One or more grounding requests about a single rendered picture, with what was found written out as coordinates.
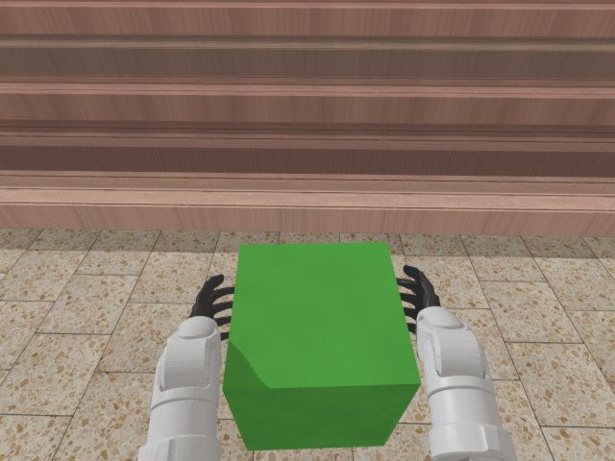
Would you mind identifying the robot right forearm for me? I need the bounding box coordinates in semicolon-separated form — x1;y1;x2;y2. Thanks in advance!
415;306;518;461

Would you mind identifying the carton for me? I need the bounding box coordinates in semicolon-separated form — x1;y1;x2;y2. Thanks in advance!
222;242;422;451

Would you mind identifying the right robot hand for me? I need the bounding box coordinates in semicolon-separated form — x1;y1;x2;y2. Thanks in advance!
396;265;441;334

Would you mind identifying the left robot hand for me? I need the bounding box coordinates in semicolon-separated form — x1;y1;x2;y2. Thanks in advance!
189;274;234;341

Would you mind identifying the robot left forearm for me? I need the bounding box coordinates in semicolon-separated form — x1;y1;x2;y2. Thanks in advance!
137;316;222;461

